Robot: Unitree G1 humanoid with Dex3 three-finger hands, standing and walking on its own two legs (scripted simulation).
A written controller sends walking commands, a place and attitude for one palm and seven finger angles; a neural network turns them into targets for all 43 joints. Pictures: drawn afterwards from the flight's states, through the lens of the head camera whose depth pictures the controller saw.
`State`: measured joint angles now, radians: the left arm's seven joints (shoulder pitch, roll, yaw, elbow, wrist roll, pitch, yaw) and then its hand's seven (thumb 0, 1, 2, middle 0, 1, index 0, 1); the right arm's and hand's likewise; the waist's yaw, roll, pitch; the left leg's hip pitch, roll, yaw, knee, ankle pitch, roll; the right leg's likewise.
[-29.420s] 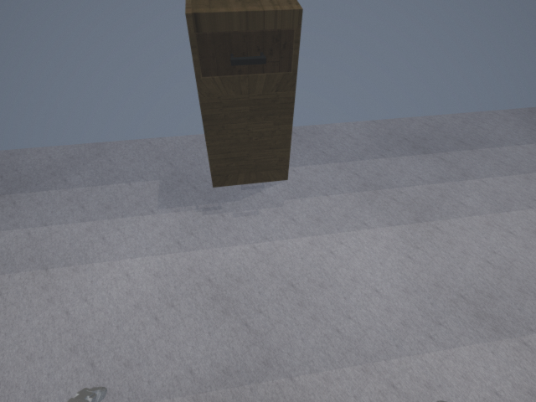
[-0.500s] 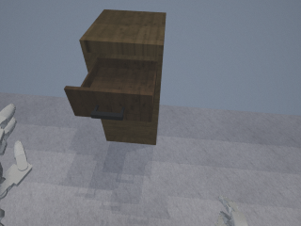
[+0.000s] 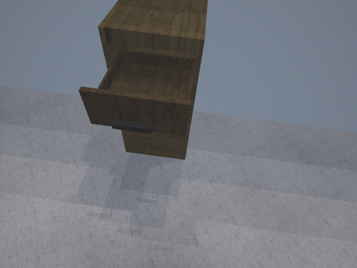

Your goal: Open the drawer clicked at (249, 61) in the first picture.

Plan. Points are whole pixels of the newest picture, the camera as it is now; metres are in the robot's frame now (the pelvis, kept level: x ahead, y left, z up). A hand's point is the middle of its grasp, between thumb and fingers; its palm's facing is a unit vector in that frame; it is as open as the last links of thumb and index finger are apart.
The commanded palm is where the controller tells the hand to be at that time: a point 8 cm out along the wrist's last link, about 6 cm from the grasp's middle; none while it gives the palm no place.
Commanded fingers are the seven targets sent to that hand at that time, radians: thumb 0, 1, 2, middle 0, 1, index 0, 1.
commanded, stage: let the arm hang, fingers relaxed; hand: left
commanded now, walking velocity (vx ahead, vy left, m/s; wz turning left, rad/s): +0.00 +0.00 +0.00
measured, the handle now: (133, 121) +0.55 +0.18 -0.08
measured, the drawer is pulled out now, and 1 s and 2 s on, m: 0.29 0.29 0.29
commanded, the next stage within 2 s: look to check the result in 0.74 s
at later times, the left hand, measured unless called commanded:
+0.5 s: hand out of the picture -0.02 +0.17 -0.17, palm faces +0.02 -0.98 -0.18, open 7.4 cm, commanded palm none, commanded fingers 0.00 0.90 0.90 -0.20 -0.30 -0.20 -0.30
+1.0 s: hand out of the picture -0.03 +0.15 -0.17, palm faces +0.03 -0.98 -0.19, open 7.4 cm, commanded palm none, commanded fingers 0.00 0.90 0.90 -0.20 -0.30 -0.20 -0.30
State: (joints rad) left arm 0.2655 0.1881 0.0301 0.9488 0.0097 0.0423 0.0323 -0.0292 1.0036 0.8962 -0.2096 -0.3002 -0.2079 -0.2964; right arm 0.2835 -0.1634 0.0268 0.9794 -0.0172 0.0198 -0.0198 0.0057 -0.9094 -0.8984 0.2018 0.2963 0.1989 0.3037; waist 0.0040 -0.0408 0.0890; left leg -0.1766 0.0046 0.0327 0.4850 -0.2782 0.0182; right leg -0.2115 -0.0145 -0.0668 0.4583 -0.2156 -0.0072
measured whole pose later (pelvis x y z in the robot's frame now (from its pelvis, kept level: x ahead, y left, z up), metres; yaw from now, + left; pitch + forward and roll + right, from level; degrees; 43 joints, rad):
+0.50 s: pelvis -0.01 +0.00 +0.00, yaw -1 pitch -3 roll +0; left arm 0.28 0.12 0.00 1.15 0.01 0.00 0.04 0.00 0.91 0.90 -0.20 -0.30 -0.20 -0.30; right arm 0.32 -0.10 0.01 1.13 -0.01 0.00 -0.03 0.00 -0.91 -0.90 0.20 0.30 0.20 0.30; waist 0.00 0.01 0.06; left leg -0.12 -0.01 0.05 0.39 -0.23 0.03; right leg -0.18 -0.03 -0.05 0.41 -0.18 0.00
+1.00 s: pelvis -0.01 -0.01 +0.00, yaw +0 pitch -3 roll +0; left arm 0.29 0.13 0.01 1.15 0.01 0.00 0.04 0.00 0.91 0.90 -0.20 -0.30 -0.20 -0.30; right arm 0.33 -0.11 0.00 1.13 -0.01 0.00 -0.04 0.00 -0.91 -0.90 0.20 0.30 0.20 0.30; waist 0.00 0.01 0.08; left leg -0.13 0.01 0.04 0.39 -0.22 0.00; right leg -0.19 -0.01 -0.06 0.40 -0.17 -0.02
